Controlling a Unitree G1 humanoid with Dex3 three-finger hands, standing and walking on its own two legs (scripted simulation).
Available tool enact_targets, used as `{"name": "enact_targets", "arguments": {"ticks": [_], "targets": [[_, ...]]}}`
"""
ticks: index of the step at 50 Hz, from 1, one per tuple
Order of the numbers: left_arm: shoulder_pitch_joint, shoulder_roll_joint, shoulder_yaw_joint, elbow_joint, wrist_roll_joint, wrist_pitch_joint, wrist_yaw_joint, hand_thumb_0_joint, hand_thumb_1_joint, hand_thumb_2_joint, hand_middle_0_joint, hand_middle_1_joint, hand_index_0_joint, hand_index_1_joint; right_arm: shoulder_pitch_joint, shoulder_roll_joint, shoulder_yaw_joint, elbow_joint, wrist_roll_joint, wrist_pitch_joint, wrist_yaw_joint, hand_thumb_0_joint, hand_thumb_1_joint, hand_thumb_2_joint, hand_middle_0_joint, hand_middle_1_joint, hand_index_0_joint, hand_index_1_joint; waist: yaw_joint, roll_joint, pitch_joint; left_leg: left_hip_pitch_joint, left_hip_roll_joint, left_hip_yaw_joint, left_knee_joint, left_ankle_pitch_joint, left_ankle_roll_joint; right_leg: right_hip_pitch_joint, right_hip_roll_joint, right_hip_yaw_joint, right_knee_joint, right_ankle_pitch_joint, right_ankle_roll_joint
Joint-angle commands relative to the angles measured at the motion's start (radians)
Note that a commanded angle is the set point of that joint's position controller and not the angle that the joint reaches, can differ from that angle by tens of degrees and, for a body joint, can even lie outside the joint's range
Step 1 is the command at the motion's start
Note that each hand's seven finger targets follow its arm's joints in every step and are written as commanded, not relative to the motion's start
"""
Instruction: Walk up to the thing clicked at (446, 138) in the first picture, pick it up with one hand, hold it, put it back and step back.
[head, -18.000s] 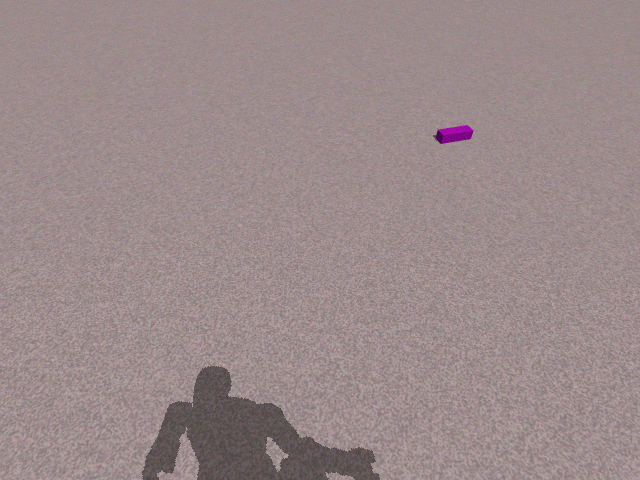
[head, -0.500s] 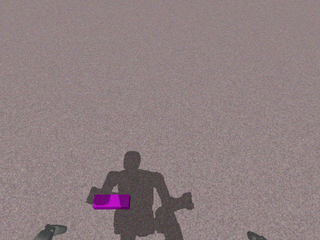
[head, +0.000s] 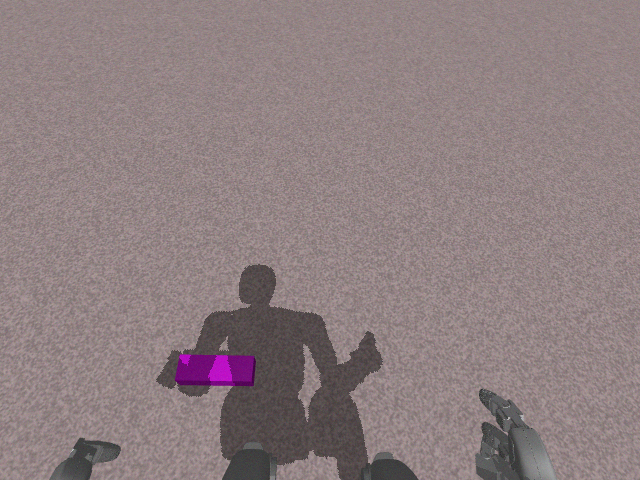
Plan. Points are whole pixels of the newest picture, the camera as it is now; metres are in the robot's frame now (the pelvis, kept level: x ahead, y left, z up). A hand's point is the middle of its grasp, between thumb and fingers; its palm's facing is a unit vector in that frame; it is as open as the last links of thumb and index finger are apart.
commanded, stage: rise first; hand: left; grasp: from above
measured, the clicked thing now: (217, 370) +0.43 +0.26 -0.65
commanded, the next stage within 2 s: none
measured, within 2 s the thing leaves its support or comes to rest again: neither
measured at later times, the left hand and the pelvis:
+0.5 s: hand (138, 447) +0.22 +0.30 -0.29, palm faces -0.43 -0.51 -0.74, open 14.2 cm; pelvis -0.05 +0.00 -0.16, yaw -2 degrees
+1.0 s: hand (166, 403) +0.31 +0.32 -0.44, palm faces -0.47 -0.13 -0.87, open 14.1 cm; pelvis -0.10 +0.00 -0.30, yaw -6 degrees
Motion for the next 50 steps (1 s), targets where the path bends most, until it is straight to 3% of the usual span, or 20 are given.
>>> {"name": "enact_targets", "arguments": {"ticks": [1, 4, 7, 9, 10, 11, 12, 13, 15, 19, 22, 26, 27, 30, 31, 34, 38, 42, 50], "targets": [[0.093, 0.174, 0.078, -0.173, 0.025, -0.026, 0.017, 0.000, -0.600, 0.973, -0.103, -1.038, -0.097, -1.042, 0.003, -0.150, -0.058, -0.143, 0.003, -0.050, -0.003, 0.000, -0.953, -0.913, 0.201, 0.300, 0.200, 0.300, 0.007, 0.078, -0.288, 0.192, -0.021, 0.038, -0.102, 0.353, 0.033, 0.071, 0.017, -0.037, -0.087, 0.323, -0.047], [0.109, 0.187, 0.086, -0.215, 0.033, -0.031, 0.016, 0.000, -0.602, 0.977, -0.098, -1.040, -0.090, -1.045, -0.001, -0.158, -0.064, -0.150, 0.003, -0.055, 0.003, 0.000, -0.947, -0.912, 0.201, 0.300, 0.200, 0.300, 0.016, 0.090, -0.307, 0.170, -0.017, 0.029, -0.075, 0.342, 0.030, 0.019, 0.020, -0.042, -0.045, 0.294, -0.049], [0.002, 0.194, 0.071, -0.180, 0.066, -0.052, 0.023, 0.000, -0.611, 0.991, -0.102, -1.027, -0.088, -1.039, -0.016, -0.162, -0.059, -0.141, 0.004, -0.064, 0.005, 0.000, -0.957, -0.914, 0.201, 0.300, 0.200, 0.300, -0.023, 0.079, -0.273, 0.092, -0.016, 0.011, -0.037, 0.252, 0.030, -0.068, 0.022, -0.044, 0.005, 0.236, -0.050], [-0.088, 0.224, 0.075, -0.116, 0.106, -0.086, 0.027, 0.000, -0.611, 0.997, -0.106, -1.022, -0.090, -1.036, -0.034, -0.167, -0.058, -0.127, 0.005, -0.071, 0.007, 0.000, -0.967, -0.917, 0.201, 0.300, 0.200, 0.300, -0.031, 0.070, -0.250, 0.006, -0.016, 0.009, 0.015, 0.175, 0.033, -0.161, 0.021, -0.038, 0.057, 0.173, -0.054], [-0.118, 0.255, 0.096, -0.083, 0.125, -0.109, 0.030, 0.000, -0.611, 0.999, -0.104, -1.011, -0.086, -1.028, -0.035, -0.171, -0.060, -0.115, 0.001, -0.076, 0.006, 0.000, -0.958, -0.915, 0.201, 0.300, 0.200, 0.300, -0.018, 0.072, -0.254, -0.031, -0.018, 0.015, 0.052, 0.152, 0.035, -0.194, 0.020, -0.034, 0.086, 0.154, -0.053], [-0.166, 0.251, 0.082, -0.052, 0.147, -0.134, 0.031, 0.000, -0.611, 1.013, -0.099, -1.004, -0.078, -1.023, -0.037, -0.176, -0.062, -0.110, 0.001, -0.081, 0.008, 0.000, -0.952, -0.912, 0.201, 0.300, 0.200, 0.300, -0.035, 0.058, -0.263, -0.065, -0.020, 0.015, 0.078, 0.117, 0.034, -0.233, 0.020, -0.032, 0.113, 0.127, -0.053], [-0.190, 0.271, 0.091, -0.039, 0.169, -0.162, 0.035, 0.000, -0.611, 1.013, -0.106, -1.002, -0.085, -1.022, -0.042, -0.179, -0.063, -0.098, -0.001, -0.087, 0.008, 0.000, -0.960, -0.914, 0.201, 0.300, 0.200, 0.300, -0.023, 0.075, -0.281, -0.094, -0.022, 0.017, 0.110, 0.109, 0.033, -0.262, 0.017, -0.028, 0.146, 0.120, -0.052], [-0.213, 0.283, 0.095, -0.022, 0.188, -0.190, 0.038, 0.000, -0.611, 1.010, -0.104, -1.004, -0.084, -1.023, -0.038, -0.185, -0.065, -0.092, -0.001, -0.092, 0.011, 0.000, -0.950, -0.912, 0.201, 0.300, 0.200, 0.300, -0.022, 0.077, -0.317, -0.109, -0.025, 0.018, 0.138, 0.121, 0.033, -0.280, 0.017, -0.026, 0.177, 0.132, -0.052], [-0.255, 0.282, 0.064, -0.007, 0.232, -0.247, 0.039, 0.000, -0.611, 1.008, -0.108, -1.012, -0.090, -1.029, -0.039, -0.193, -0.070, -0.070, -0.002, -0.099, 0.016, 0.000, -0.947, -0.912, 0.201, 0.300, 0.200, 0.300, -0.021, 0.089, -0.387, -0.141, -0.026, 0.021, 0.201, 0.142, 0.035, -0.343, 0.020, -0.023, 0.243, 0.145, -0.053], [-0.356, 0.399, 0.120, 0.079, 0.316, -0.339, 0.059, 0.000, -0.595, 0.998, -0.131, -1.010, -0.115, -1.026, -0.046, -0.217, -0.075, -0.031, -0.004, -0.093, 0.024, 0.000, -0.957, -0.916, 0.201, 0.300, 0.200, 0.300, 0.004, 0.110, -0.480, -0.238, -0.028, 0.023, 0.324, 0.181, 0.036, -0.454, 0.026, -0.025, 0.363, 0.168, -0.053], [-0.413, 0.458, 0.152, 0.132, 0.384, -0.373, 0.080, 0.000, -0.588, 1.005, -0.111, -1.024, -0.099, -1.035, -0.043, -0.231, -0.083, -0.008, -0.005, -0.074, 0.033, 0.000, -0.944, -0.912, 0.201, 0.300, 0.200, 0.300, 0.033, 0.144, -0.548, -0.268, -0.025, 0.023, 0.396, 0.217, 0.032, -0.535, 0.028, -0.036, 0.441, 0.177, -0.057], [-0.551, 0.468, 0.132, 0.216, 0.450, -0.394, 0.094, 0.000, -0.594, 1.018, -0.101, -1.044, -0.093, -1.053, -0.016, -0.232, -0.090, 0.026, -0.006, -0.044, 0.046, 0.000, -0.942, -0.913, 0.200, 0.300, 0.200, 0.300, 0.025, 0.086, -0.604, -0.370, -0.026, 0.035, 0.501, 0.207, 0.042, -0.572, 0.038, -0.046, 0.491, 0.176, -0.053], [-0.588, 0.500, 0.151, 0.234, 0.462, -0.404, 0.094, 0.000, -0.578, 1.013, -0.092, -1.054, -0.088, -1.058, -0.014, -0.238, -0.093, 0.038, -0.010, -0.037, 0.050, 0.000, -0.928, -0.910, 0.200, 0.300, 0.200, 0.300, 0.026, 0.070, -0.612, -0.401, -0.024, 0.030, 0.521, 0.187, 0.044, -0.587, 0.037, -0.053, 0.514, 0.161, -0.053], [-0.747, 0.571, 0.150, 0.259, 0.521, -0.446, 0.086, 0.000, -0.588, 1.025, -0.092, -1.048, -0.087, -1.054, 0.006, -0.247, -0.099, 0.063, -0.017, -0.021, 0.056, 0.000, -0.931, -0.910, 0.200, 0.300, 0.200, 0.300, 0.015, 0.074, -0.656, -0.462, -0.021, 0.028, 0.590, 0.131, 0.046, -0.640, 0.040, -0.060, 0.573, 0.118, -0.054], [-0.770, 0.603, 0.162, 0.287, 0.545, -0.460, 0.087, 0.000, -0.590, 1.025, -0.098, -1.044, -0.092, -1.050, 0.008, -0.248, -0.098, 0.076, -0.020, -0.014, 0.055, 0.000, -0.936, -0.912, 0.200, 0.300, 0.200, 0.300, 0.026, 0.070, -0.662, -0.480, -0.019, 0.033, 0.615, 0.120, 0.047, -0.653, 0.042, -0.060, 0.588, 0.110, -0.053], [-0.870, 0.628, 0.149, 0.334, 0.601, -0.513, 0.095, 0.000, -0.560, 1.023, -0.085, -1.033, -0.082, -1.036, 0.022, -0.250, -0.092, 0.095, -0.030, 0.002, 0.059, 0.000, -0.913, -0.905, 0.200, 0.299, 0.200, 0.299, 0.006, 0.065, -0.650, -0.564, -0.021, 0.034, 0.666, 0.045, 0.049, -0.696, 0.047, -0.068, 0.627, 0.055, -0.052], [-0.940, 0.700, 0.177, 0.383, 0.656, -0.568, 0.124, 0.000, -0.541, 1.031, -0.076, -1.012, -0.071, -1.017, 0.033, -0.256, -0.081, 0.110, -0.041, 0.029, 0.068, 0.000, -0.892, -0.899, 0.200, 0.300, 0.200, 0.299, 0.017, 0.086, -0.642, -0.628, -0.027, 0.040, 0.707, -0.016, 0.050, -0.749, 0.053, -0.078, 0.666, -0.017, -0.055], [-1.026, 0.701, 0.148, 0.441, 0.722, -0.605, 0.163, 0.000, -0.546, 1.057, -0.053, -1.002, -0.045, -1.011, 0.041, -0.261, -0.071, 0.125, -0.055, 0.055, 0.078, 0.000, -0.875, -0.895, 0.200, 0.299, 0.200, 0.299, -0.006, 0.124, -0.601, -0.664, -0.028, 0.027, 0.732, -0.087, 0.049, -0.847, 0.062, -0.107, 0.719, -0.078, -0.062], [-1.145, 0.755, 0.145, 0.538, 0.846, -0.613, 0.276, 0.000, -0.555, 1.051, -0.056, -0.970, -0.044, -0.981, 0.056, -0.281, -0.053, 0.162, -0.083, 0.104, 0.091, 0.000, -0.888, -0.898, 0.200, 0.300, 0.200, 0.300, -0.033, 0.203, -0.597, -0.649, -0.031, 0.004, 0.789, -0.060, 0.040, -0.966, 0.058, -0.138, 0.815, -0.043, -0.069]]}}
